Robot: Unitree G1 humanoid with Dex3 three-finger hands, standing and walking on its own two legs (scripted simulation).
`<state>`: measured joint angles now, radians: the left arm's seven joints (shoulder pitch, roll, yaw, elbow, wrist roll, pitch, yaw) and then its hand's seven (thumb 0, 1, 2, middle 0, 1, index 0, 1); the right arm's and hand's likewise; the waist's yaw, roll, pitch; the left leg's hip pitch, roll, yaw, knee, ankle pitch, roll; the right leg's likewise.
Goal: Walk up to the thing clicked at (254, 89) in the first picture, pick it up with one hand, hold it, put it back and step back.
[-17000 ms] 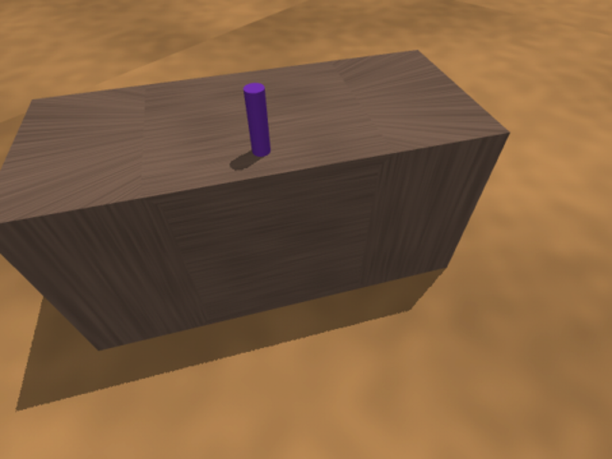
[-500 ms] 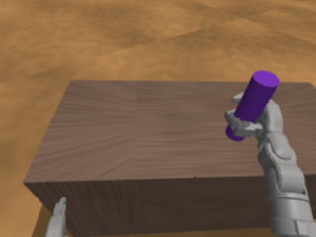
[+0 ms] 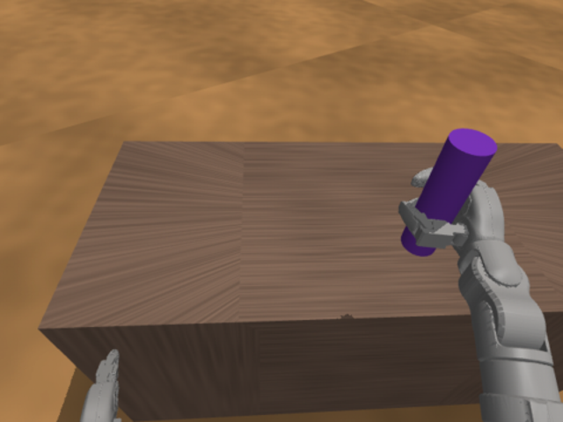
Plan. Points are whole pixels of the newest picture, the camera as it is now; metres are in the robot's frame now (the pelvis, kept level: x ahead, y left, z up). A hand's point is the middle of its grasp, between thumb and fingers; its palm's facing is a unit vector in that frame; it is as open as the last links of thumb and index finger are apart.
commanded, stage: hold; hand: right
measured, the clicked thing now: (441, 199) +0.34 -0.18 +0.18
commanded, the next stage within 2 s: crouch in 1.84 s
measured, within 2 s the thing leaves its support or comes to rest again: neither
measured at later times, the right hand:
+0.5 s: hand (432, 216) +0.33 -0.18 +0.16, palm faces +0.15 +0.99 -0.01, open 6.8 cm
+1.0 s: hand (426, 221) +0.32 -0.17 +0.16, palm faces +0.14 +0.99 -0.02, open 6.8 cm
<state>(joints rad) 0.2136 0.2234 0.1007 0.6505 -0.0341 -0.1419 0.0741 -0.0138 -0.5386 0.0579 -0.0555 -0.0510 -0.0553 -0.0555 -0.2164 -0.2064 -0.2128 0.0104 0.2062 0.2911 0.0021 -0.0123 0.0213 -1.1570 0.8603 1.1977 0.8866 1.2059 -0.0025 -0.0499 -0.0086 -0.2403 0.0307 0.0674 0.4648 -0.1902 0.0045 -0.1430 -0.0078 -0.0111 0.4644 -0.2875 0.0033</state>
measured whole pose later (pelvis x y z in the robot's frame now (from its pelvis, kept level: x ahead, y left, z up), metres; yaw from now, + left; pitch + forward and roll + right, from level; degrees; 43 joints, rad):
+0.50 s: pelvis +0.00 +0.00 +0.00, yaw +0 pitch -3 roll +0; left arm 0.20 0.22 0.10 0.69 -0.03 -0.15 0.07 -0.01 -0.54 0.06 -0.06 -0.05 -0.06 -0.06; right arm -0.17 -0.21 -0.21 -0.03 0.20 0.27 0.00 -0.01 0.02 -1.16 0.86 1.20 0.89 1.21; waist -0.01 -0.05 -0.01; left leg -0.22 0.03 0.07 0.46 -0.19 0.00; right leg -0.13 -0.01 -0.01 0.46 -0.29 0.00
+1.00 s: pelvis -0.01 +0.00 +0.00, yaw +0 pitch -3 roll +0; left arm 0.19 0.22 0.10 0.71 -0.03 -0.15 0.07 -0.01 -0.54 0.06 -0.06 -0.05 -0.06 -0.06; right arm -0.18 -0.20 -0.19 -0.02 0.20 0.30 0.00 -0.01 0.02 -1.16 0.86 1.20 0.89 1.21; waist 0.00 -0.06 0.00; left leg -0.22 0.03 0.07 0.45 -0.18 0.00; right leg -0.12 -0.01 -0.01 0.45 -0.28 0.00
